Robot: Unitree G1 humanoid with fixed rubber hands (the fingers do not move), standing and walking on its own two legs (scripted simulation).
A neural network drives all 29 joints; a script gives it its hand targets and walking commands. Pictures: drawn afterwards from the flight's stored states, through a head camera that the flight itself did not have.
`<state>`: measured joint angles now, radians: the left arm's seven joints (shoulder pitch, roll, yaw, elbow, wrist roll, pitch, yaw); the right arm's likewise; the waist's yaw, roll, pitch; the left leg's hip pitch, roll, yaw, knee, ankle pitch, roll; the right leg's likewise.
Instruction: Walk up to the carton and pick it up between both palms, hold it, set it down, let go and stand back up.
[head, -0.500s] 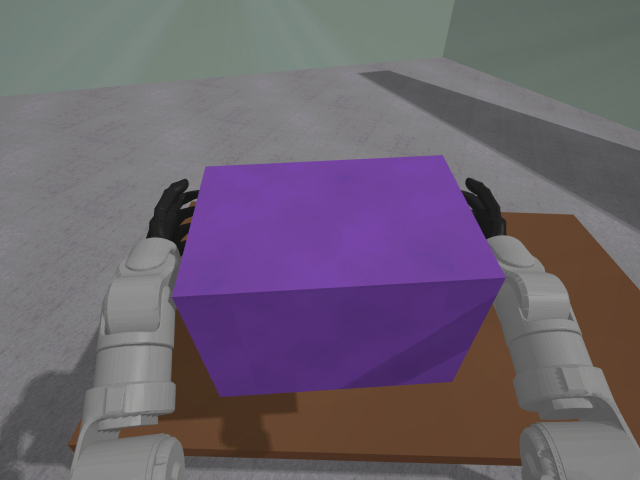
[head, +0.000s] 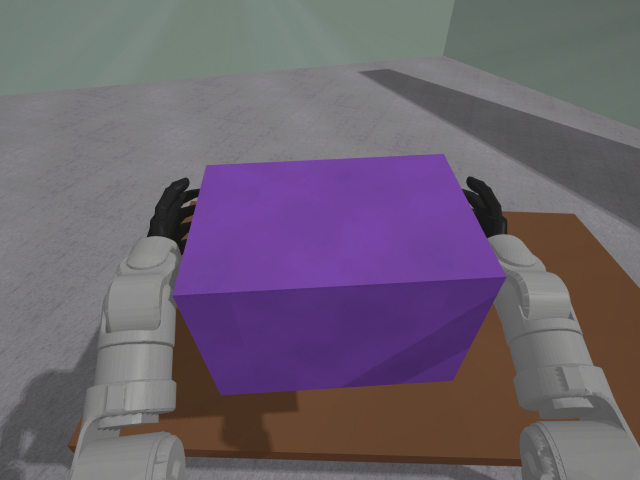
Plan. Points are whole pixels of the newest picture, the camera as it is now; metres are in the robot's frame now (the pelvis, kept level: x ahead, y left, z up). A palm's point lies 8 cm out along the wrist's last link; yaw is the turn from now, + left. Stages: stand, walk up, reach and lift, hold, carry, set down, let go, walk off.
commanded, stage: hold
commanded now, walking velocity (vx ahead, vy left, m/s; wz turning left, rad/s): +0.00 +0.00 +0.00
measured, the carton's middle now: (331, 275) +0.35 +0.01 +0.14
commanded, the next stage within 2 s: none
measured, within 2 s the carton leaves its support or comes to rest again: neither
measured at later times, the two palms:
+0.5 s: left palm (163, 245) +0.35 +0.21 +0.18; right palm (485, 239) +0.37 -0.18 +0.19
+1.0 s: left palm (166, 243) +0.35 +0.21 +0.18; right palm (486, 239) +0.37 -0.18 +0.19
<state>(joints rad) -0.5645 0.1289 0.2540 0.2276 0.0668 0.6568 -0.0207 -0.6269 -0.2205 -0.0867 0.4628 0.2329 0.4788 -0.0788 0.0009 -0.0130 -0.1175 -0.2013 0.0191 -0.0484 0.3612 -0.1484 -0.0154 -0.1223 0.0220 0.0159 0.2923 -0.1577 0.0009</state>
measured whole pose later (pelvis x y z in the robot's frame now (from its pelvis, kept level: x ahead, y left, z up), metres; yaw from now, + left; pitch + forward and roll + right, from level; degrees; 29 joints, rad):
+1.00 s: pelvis +0.00 +0.00 +0.00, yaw +0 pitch -1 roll -1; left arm -0.56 0.13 0.26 0.21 0.07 0.67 -0.02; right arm -0.63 -0.22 -0.08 0.45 0.24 0.49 -0.08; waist 0.00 -0.02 -0.12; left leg -0.20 0.02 -0.05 0.36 -0.15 -0.02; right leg -0.12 0.02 0.02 0.29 -0.16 0.00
